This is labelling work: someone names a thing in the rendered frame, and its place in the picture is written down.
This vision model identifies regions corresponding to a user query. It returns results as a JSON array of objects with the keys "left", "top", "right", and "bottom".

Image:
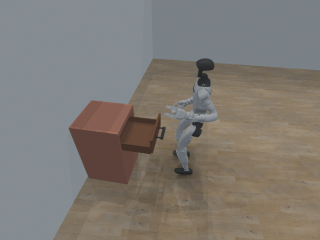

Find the robot right thigh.
[{"left": 176, "top": 109, "right": 194, "bottom": 139}]

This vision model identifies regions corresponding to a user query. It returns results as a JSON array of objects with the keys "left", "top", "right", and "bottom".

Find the handle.
[{"left": 155, "top": 127, "right": 166, "bottom": 140}]

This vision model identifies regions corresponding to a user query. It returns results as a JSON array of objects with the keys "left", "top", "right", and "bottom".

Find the left robot upper arm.
[{"left": 198, "top": 87, "right": 218, "bottom": 122}]

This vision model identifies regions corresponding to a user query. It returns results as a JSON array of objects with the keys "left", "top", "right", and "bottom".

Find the left robot hand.
[{"left": 164, "top": 106, "right": 187, "bottom": 120}]

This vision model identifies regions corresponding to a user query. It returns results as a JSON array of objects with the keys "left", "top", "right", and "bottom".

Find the humanoid robot torso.
[{"left": 191, "top": 77, "right": 212, "bottom": 128}]

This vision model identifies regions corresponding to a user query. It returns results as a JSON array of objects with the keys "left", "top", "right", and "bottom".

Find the cabinet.
[{"left": 68, "top": 100, "right": 139, "bottom": 184}]

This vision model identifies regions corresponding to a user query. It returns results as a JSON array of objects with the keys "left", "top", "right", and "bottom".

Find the right robot hand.
[{"left": 173, "top": 100, "right": 187, "bottom": 109}]

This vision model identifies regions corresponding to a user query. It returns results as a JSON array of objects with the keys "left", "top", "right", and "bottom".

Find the robot right forearm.
[{"left": 185, "top": 96, "right": 193, "bottom": 105}]

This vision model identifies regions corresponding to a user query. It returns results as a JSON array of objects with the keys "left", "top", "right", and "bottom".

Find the drawer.
[{"left": 119, "top": 113, "right": 161, "bottom": 154}]

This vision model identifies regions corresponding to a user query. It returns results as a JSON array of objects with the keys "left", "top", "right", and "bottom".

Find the robot left forearm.
[{"left": 185, "top": 112, "right": 218, "bottom": 123}]

